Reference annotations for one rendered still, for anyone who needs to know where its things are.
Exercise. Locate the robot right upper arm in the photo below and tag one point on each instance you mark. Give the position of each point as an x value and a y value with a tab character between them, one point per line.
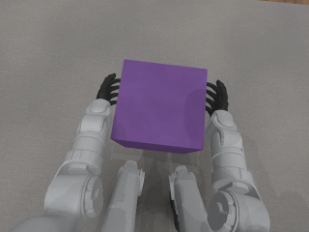
230	211

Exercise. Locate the robot left upper arm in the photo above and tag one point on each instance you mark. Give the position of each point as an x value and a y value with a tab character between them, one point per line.
71	201

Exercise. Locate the right robot forearm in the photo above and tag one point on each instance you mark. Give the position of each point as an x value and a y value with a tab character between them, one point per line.
227	155

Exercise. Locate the carton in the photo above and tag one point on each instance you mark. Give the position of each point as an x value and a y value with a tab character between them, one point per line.
161	107

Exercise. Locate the right robot foot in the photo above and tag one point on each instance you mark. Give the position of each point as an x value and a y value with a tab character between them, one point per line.
177	225

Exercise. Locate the right robot hand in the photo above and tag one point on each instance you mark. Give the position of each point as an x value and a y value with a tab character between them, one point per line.
220	99

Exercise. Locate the left robot hand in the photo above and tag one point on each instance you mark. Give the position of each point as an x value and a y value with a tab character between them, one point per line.
105	90

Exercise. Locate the robot left thigh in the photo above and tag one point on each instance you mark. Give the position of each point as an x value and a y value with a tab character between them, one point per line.
121	212

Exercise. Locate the left robot forearm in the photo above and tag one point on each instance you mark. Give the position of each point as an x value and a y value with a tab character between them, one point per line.
85	154

